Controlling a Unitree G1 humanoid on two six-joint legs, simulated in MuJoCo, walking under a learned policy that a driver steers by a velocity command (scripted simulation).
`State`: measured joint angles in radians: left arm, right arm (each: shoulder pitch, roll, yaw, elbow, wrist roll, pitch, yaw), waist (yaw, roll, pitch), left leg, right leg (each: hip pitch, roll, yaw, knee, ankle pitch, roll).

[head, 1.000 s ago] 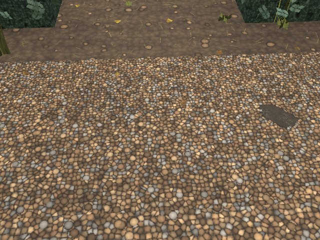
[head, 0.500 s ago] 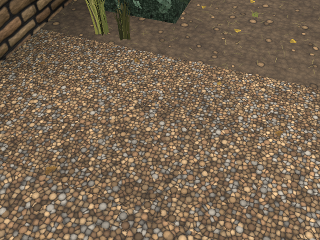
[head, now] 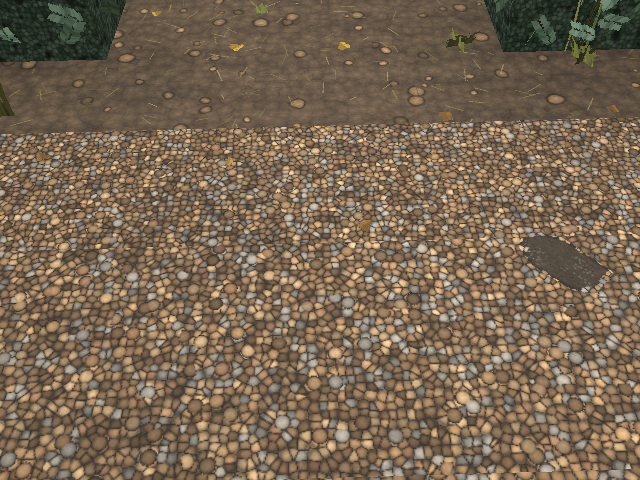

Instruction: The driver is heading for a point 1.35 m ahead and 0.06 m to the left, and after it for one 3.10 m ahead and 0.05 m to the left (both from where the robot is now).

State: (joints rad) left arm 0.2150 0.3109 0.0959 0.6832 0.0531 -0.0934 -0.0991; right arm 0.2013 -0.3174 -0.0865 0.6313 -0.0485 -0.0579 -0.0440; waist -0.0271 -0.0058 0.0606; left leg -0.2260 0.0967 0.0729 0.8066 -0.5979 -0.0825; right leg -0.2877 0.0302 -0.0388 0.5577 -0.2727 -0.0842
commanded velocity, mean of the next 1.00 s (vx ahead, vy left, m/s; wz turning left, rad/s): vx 0.00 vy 0.00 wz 0.17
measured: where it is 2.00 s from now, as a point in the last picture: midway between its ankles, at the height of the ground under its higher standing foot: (289, 445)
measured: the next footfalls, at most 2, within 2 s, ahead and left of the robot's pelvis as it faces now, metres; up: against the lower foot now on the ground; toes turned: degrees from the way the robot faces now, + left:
left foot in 0.38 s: +0.21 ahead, +0.15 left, +0.00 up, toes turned -2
right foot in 1.24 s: +0.28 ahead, -0.05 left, +0.00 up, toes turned +15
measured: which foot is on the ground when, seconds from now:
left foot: up 0.00-0.36, down 0.38-1.00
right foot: down 0.00-0.68, up 0.70-1.00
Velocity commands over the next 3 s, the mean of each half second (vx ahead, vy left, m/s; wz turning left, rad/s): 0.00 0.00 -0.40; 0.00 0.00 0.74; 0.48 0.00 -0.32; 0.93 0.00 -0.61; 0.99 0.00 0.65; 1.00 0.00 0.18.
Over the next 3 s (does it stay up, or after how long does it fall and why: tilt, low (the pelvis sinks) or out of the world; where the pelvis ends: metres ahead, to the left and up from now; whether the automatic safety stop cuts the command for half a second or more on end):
stays up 1.60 0.17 -0.39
